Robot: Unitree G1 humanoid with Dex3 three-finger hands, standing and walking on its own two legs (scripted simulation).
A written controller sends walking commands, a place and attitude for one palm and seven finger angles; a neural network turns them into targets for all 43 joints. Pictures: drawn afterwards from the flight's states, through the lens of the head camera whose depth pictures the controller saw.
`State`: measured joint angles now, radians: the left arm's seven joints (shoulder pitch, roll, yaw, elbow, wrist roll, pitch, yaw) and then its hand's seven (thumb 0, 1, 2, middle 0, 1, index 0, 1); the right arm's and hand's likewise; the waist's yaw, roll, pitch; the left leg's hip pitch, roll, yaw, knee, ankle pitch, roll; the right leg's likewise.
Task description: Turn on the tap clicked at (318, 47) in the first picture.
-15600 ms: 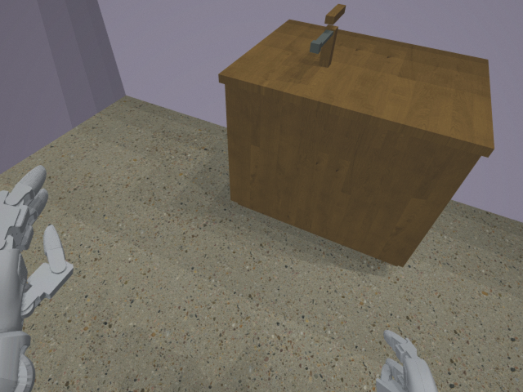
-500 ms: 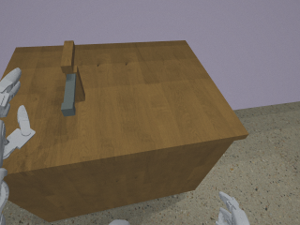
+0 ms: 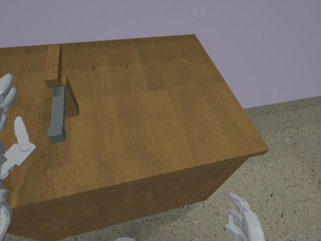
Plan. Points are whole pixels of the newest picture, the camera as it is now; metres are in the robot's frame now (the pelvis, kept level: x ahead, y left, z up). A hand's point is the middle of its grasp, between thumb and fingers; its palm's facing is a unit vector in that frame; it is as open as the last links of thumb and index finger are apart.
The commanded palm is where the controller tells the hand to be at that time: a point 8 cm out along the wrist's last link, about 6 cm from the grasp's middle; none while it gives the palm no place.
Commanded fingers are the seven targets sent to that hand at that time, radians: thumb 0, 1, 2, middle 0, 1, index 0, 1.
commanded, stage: come to a stop and stand still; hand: left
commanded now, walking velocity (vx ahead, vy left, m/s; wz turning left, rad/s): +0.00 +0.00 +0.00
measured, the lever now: (56, 134) +0.30 +0.27 +0.09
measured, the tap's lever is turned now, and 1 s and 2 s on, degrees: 0 0 0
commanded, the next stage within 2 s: look again from close up in 0.34 s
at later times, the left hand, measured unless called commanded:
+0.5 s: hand (39, 154) +0.22 +0.24 +0.16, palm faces +0.40 -0.85 -0.35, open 7.4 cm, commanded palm +0.16 +0.27 +0.18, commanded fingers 0.00 0.90 0.90 -0.20 -0.30 -0.20 -0.30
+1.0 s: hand (31, 163) +0.20 +0.24 +0.16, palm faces +0.40 -0.83 -0.38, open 7.4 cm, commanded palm +0.14 +0.27 +0.18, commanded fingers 0.00 0.90 0.90 -0.20 -0.30 -0.20 -0.30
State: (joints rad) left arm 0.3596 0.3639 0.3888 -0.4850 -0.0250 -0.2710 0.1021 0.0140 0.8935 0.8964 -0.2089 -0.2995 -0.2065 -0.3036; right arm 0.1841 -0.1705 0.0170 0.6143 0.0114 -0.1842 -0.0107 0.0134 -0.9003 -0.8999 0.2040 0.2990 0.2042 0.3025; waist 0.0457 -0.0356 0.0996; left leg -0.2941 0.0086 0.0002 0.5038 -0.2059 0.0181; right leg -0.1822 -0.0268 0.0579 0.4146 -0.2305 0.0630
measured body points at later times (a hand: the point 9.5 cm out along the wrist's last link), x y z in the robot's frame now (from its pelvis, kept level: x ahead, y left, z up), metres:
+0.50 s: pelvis +0.00 -0.01 +0.00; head +0.02 +0.01 +0.45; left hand +0.19 +0.28 +0.18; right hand +0.19 -0.23 -0.07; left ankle +0.04 +0.10 -0.74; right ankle +0.00 -0.17 -0.74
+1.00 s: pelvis -0.02 -0.01 +0.00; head +0.01 +0.01 +0.45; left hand +0.17 +0.29 +0.18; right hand +0.16 -0.22 -0.08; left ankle +0.04 +0.10 -0.74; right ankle +0.00 -0.17 -0.74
